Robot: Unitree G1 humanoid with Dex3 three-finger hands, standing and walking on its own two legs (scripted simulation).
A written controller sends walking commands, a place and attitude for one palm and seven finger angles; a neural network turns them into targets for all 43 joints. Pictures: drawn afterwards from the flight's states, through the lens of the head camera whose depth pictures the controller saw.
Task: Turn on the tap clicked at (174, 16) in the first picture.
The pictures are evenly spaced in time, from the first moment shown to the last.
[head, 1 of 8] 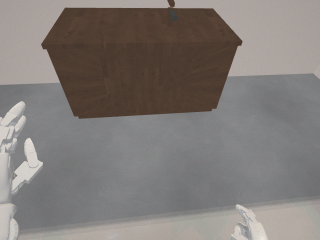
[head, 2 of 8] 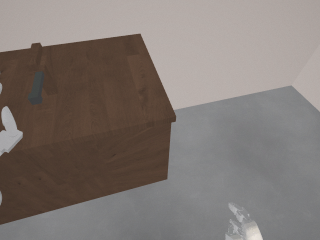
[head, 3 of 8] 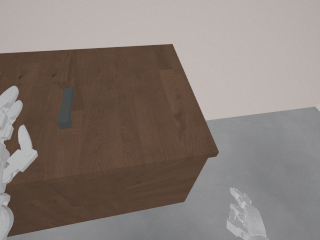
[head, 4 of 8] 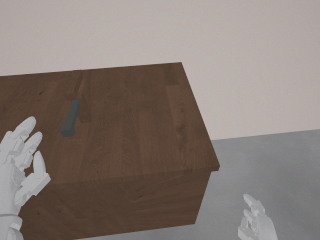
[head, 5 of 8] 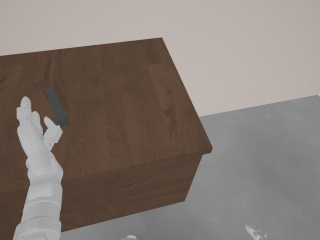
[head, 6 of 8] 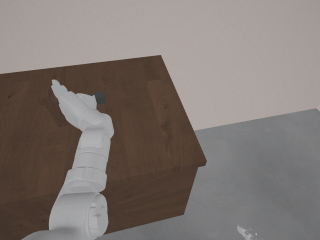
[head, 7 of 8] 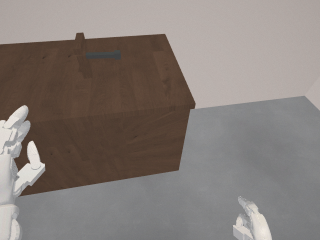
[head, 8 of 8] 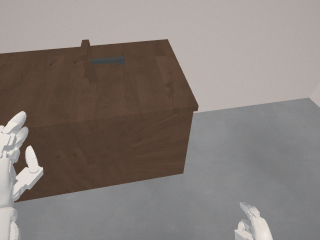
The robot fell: no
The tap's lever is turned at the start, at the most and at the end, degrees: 0 84 84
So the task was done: yes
